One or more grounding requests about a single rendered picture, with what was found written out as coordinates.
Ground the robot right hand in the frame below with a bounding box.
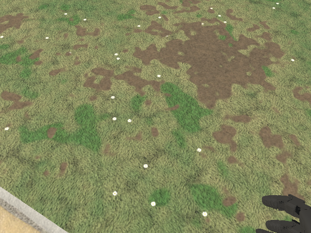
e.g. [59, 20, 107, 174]
[256, 194, 311, 233]

